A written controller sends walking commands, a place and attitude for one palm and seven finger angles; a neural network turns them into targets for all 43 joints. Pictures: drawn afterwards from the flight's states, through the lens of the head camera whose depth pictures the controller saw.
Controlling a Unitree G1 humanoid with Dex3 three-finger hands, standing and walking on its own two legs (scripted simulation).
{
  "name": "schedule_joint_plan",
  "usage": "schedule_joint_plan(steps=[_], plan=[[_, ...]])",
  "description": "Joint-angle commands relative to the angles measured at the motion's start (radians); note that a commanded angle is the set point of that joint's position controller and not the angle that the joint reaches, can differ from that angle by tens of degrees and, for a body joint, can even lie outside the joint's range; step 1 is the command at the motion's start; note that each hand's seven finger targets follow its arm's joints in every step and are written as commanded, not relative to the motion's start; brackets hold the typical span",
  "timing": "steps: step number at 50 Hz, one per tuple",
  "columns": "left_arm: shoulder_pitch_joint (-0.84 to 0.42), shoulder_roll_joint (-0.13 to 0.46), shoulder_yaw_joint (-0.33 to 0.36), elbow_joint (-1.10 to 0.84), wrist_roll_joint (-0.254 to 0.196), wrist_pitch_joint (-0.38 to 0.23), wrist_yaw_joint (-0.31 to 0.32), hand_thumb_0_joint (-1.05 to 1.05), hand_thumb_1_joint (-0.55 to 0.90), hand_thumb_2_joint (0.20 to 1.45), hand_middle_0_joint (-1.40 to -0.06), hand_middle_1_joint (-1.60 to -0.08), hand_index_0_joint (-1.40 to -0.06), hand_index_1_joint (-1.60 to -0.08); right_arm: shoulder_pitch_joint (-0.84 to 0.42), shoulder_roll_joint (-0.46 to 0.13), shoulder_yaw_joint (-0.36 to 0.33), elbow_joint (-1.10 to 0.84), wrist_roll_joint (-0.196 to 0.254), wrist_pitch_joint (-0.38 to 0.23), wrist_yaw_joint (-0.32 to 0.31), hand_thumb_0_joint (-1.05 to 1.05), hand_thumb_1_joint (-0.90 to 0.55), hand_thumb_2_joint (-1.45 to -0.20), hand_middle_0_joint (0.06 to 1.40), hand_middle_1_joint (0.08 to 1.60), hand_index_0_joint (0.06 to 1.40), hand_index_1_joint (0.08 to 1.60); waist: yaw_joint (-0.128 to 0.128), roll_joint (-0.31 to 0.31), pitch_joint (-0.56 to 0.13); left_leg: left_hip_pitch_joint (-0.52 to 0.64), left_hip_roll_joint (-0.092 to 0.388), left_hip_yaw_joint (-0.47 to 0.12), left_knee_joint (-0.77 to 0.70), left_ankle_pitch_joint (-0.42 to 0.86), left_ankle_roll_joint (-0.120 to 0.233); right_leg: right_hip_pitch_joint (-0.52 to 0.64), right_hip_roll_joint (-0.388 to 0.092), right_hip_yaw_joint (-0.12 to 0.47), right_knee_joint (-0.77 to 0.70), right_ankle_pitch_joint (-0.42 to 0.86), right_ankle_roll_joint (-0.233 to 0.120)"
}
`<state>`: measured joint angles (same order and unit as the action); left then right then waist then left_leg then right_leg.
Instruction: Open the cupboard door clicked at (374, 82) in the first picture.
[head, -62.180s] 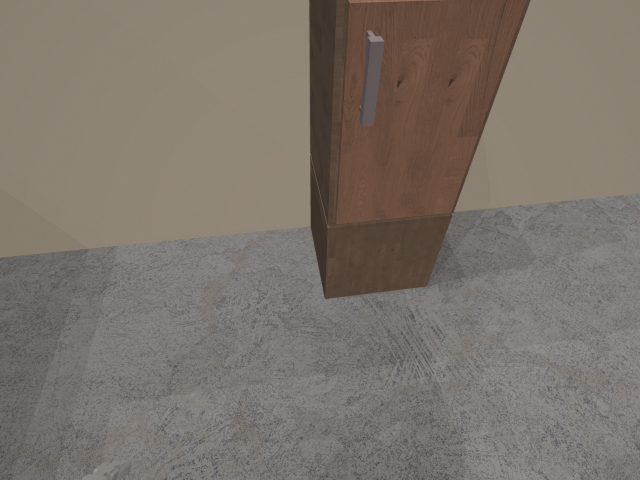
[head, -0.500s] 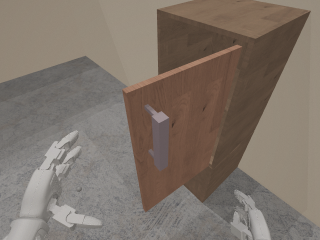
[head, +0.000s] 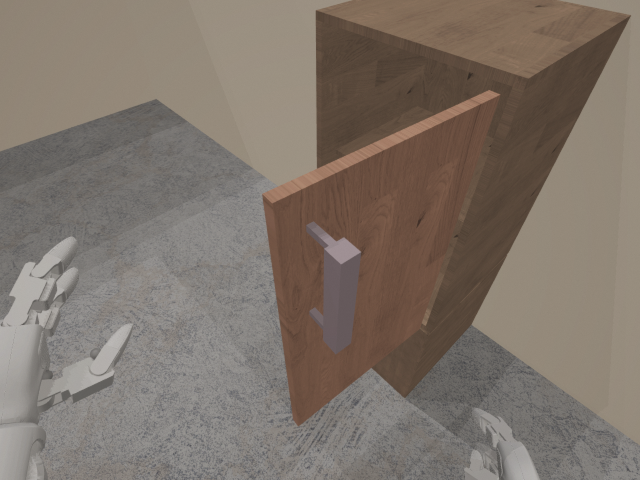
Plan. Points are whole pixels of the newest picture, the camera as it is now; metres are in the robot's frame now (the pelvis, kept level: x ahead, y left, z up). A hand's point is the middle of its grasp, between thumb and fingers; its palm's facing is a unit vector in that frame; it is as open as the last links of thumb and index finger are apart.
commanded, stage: draw the hand back to the body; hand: left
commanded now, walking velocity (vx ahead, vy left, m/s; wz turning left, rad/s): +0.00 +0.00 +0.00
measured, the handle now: (327, 290) +0.31 +0.03 +0.11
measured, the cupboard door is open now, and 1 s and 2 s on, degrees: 85 85 85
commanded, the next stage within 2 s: step back with the hand held close in 0.48 s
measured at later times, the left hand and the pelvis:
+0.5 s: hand (95, 349) +0.19 +0.24 +0.15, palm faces +0.43 -0.81 -0.39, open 7.5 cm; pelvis +0.00 -0.02 +0.00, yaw +0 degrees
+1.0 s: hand (125, 343) +0.20 +0.22 +0.14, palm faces +0.25 -0.83 -0.50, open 7.4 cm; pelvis -0.02 -0.02 +0.00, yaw -3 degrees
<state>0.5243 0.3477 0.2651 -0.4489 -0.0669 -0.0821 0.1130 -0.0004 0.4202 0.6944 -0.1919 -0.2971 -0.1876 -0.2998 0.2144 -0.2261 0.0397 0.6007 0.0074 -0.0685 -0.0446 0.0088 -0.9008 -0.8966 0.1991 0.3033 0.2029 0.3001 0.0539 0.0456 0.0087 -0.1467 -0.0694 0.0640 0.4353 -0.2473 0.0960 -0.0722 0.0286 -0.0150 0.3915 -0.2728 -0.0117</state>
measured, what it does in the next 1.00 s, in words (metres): stands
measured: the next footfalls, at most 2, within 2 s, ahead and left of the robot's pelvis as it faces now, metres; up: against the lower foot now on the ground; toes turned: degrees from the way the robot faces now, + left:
right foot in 1.92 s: -0.35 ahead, -0.04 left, +0.00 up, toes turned -9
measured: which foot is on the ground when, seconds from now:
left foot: down 0.00-1.00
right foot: down 0.00-1.00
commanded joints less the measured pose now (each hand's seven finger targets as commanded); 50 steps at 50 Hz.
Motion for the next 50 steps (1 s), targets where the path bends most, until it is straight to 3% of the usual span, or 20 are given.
schedule_joint_plan(steps=[1,5,7,9,15,16,22,29,30,31,32,33,35,36,39,44,46,50], plan=[[-0.085,0.187,0.169,-0.207,-0.001,-0.069,0.029,0.0,0.76,0.84,-0.195,-0.3,-0.195,-0.3,-0.125,-0.123,-0.059,-0.157,0.003,-0.057,-0.013,0.0,-0.9,-0.9,0.2,0.3,0.2,0.3,0.012,0.053,-0.083,0.08,0.143,-0.158,-0.087,0.308,-0.13,-0.049,-0.009,0.015,-0.034,0.172,-0.025],[-0.114,0.201,0.199,-0.2,-0.007,-0.072,0.031,0.0,0.9,0.9,-0.2,-0.3,-0.2,-0.3,-0.118,-0.123,-0.063,-0.149,0.006,-0.057,-0.01,0.0,-0.9,-0.9,0.2,0.3,0.2,0.3,0.008,0.076,-0.09,0.088,0.141,-0.156,-0.086,0.316,-0.131,-0.05,-0.01,0.018,-0.041,0.176,-0.024],[-0.097,0.157,0.155,-0.18,-0.007,-0.067,0.025,0.0,0.9,0.9,-0.2,-0.3,-0.2,-0.3,-0.118,-0.127,-0.064,-0.148,0.005,-0.057,-0.005,0.0,-0.9,-0.9,0.2,0.3,0.2,0.3,0.002,0.076,-0.071,0.094,0.143,-0.158,-0.086,0.336,-0.131,-0.063,-0.011,0.017,-0.046,0.174,-0.021],[-0.096,0.143,0.138,-0.172,-0.009,-0.063,0.021,0.0,0.9,0.9,-0.2,-0.3,-0.2,-0.3,-0.117,-0.131,-0.067,-0.148,0.005,-0.056,-0.001,0.0,-0.9,-0.9,0.2,0.3,0.2,0.3,-0.001,0.056,-0.06,0.098,0.147,-0.162,-0.09,0.337,-0.131,-0.076,-0.01,0.016,-0.048,0.172,-0.018],[-0.091,0.177,0.168,-0.177,-0.008,-0.067,0.025,0.0,0.9,0.9,-0.2,-0.3,-0.2,-0.3,-0.124,-0.127,-0.069,-0.151,0.005,-0.048,-0.003,0.0,-0.9,-0.9,0.2,0.3,0.2,0.3,0.006,0.003,-0.089,0.085,0.127,-0.132,-0.077,0.292,-0.111,-0.046,-0.01,0.026,-0.061,0.191,-0.021],[-0.094,0.2,0.186,-0.182,-0.006,-0.068,0.027,0.0,0.9,0.9,-0.2,-0.3,-0.2,-0.3,-0.127,-0.129,-0.07,-0.15,0.007,-0.048,-0.005,0.0,-0.9,-0.9,0.2,0.3,0.2,0.3,0.009,0.004,-0.099,0.085,0.126,-0.132,-0.076,0.289,-0.109,-0.037,-0.01,0.026,-0.063,0.193,-0.023],[-0.121,0.186,0.172,-0.19,-0.007,-0.07,0.03,0.0,0.9,0.9,-0.2,-0.3,-0.2,-0.3,-0.137,-0.116,-0.061,-0.144,0.007,-0.054,-0.008,0.0,-0.9,-0.9,0.2,0.3,0.2,0.3,0.004,0.071,-0.058,0.077,0.113,-0.122,-0.077,0.241,-0.099,-0.049,-0.015,0.036,-0.082,0.181,-0.026],[-0.11,0.176,0.165,-0.127,-0.017,-0.065,0.022,0.0,0.9,0.9,-0.2,-0.3,-0.2,-0.3,-0.146,-0.115,-0.064,-0.142,0.006,-0.045,-0.013,0.0,-0.9,-0.9,0.2,0.3,0.2,0.3,0.004,-0.01,-0.039,0.082,0.096,-0.09,-0.061,0.206,-0.07,-0.061,-0.024,0.056,-0.116,0.191,-0.02],[-0.187,0.211,0.186,-0.18,-0.016,-0.074,0.025,0.0,0.9,0.9,-0.2,-0.3,-0.2,-0.3,-0.154,-0.115,-0.066,-0.142,0.009,-0.049,-0.015,0.0,-0.9,-0.9,0.2,0.3,0.2,0.3,0.001,-0.001,-0.054,0.089,0.095,-0.09,-0.058,0.203,-0.068,-0.06,-0.025,0.065,-0.119,0.193,-0.02],[-0.306,0.376,0.352,-0.203,-0.011,-0.116,0.037,0.0,0.9,0.9,-0.2,-0.3,-0.2,-0.3,-0.128,-0.112,-0.053,-0.174,0.028,-0.037,-0.017,0.0,-0.9,-0.9,0.2,0.3,0.2,0.3,-0.026,0.06,0.047,0.047,0.106,-0.113,-0.036,0.118,-0.05,-0.165,-0.078,0.17,-0.167,0.226,-0.024],[-0.232,0.29,0.28,-0.144,-0.009,-0.127,0.021,0.0,0.9,0.9,-0.2,-0.3,-0.2,-0.3,-0.148,-0.113,-0.065,-0.147,0.016,-0.032,-0.018,0.0,-0.9,-0.9,0.2,0.3,0.2,0.3,-0.028,-0.022,0.027,0.041,0.106,-0.12,0.001,0.107,-0.043,-0.176,-0.104,0.207,-0.173,0.272,-0.021],[-0.154,0.247,0.243,-0.105,-0.006,-0.123,0.014,0.0,0.9,0.9,-0.2,-0.3,-0.2,-0.3,-0.143,-0.122,-0.072,-0.146,0.014,-0.024,-0.016,0.0,-0.9,-0.9,0.2,0.3,0.2,0.3,-0.031,-0.065,0.013,0.057,0.106,-0.114,0.021,0.112,-0.04,-0.185,-0.119,0.227,-0.172,0.307,-0.014],[-0.082,0.189,0.189,-0.088,0.001,-0.118,0.005,0.0,0.9,0.9,-0.2,-0.3,-0.2,-0.3,-0.124,-0.128,-0.081,-0.159,0.014,-0.004,-0.008,0.0,-0.9,-0.9,0.2,0.3,0.2,0.3,-0.034,-0.073,-0.044,0.07,0.113,-0.096,0.041,0.161,-0.038,-0.162,-0.131,0.214,-0.131,0.41,0.014],[-0.073,0.184,0.182,-0.103,0.003,-0.122,0.005,0.0,0.9,0.9,-0.2,-0.3,-0.2,-0.3,-0.128,-0.133,-0.084,-0.162,0.015,0.001,-0.009,0.0,-0.9,-0.9,0.2,0.3,0.2,0.3,-0.032,-0.038,-0.074,0.07,0.119,-0.088,0.042,0.207,-0.039,-0.133,-0.136,0.195,-0.101,0.484,0.021],[-0.039,0.2,0.189,-0.145,0.007,-0.111,0.012,0.0,0.9,0.9,-0.2,-0.3,-0.2,-0.3,-0.117,-0.138,-0.094,-0.182,0.024,0.024,-0.009,0.0,-0.9,-0.9,0.2,0.3,0.2,0.3,-0.037,-0.042,-0.155,0.084,0.146,-0.079,0.048,0.308,-0.039,-0.106,-0.13,0.178,-0.034,0.588,0.04],[0.012,0.287,0.289,-0.234,0.004,-0.114,0.035,0.0,0.9,0.9,-0.2,-0.3,-0.2,-0.3,-0.125,-0.12,-0.1,-0.219,0.029,0.056,-0.018,0.0,-0.9,-0.9,0.2,0.3,0.2,0.3,-0.036,-0.087,-0.217,0.037,0.159,-0.081,0.08,0.386,-0.042,-0.063,-0.136,0.176,0.038,0.677,0.035],[0.024,0.317,0.32,-0.276,0.003,-0.12,0.043,0.0,0.9,0.9,-0.2,-0.3,-0.2,-0.3,-0.127,-0.122,-0.101,-0.227,0.028,0.063,-0.024,0.0,-0.9,-0.9,0.2,0.3,0.2,0.3,-0.038,-0.033,-0.223,0.008,0.162,-0.095,0.084,0.402,-0.045,-0.054,-0.143,0.178,0.06,0.668,0.021],[0.082,0.294,0.318,-0.287,0.001,-0.127,0.049,0.0,0.9,0.9,-0.2,-0.3,-0.2,-0.3,-0.117,-0.12,-0.101,-0.238,0.025,0.06,-0.027,0.0,-0.9,-0.9,0.2,0.3,0.2,0.3,-0.04,0.048,-0.196,-0.049,0.192,-0.141,0.042,0.37,-0.041,-0.093,-0.103,0.175,0.086,0.477,0.006]])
